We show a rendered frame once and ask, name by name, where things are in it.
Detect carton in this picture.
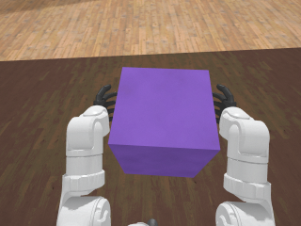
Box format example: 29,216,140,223
108,67,220,178

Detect right robot hand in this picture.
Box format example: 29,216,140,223
212,84,237,124

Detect right robot forearm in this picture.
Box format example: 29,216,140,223
219,106,276,226

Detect robot left upper arm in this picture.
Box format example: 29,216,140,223
57,196,111,226

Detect left robot hand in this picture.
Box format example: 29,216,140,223
93,84,118,121

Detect left robot forearm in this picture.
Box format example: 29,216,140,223
56,105,110,226

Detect robot right upper arm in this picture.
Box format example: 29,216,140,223
215,201,275,226

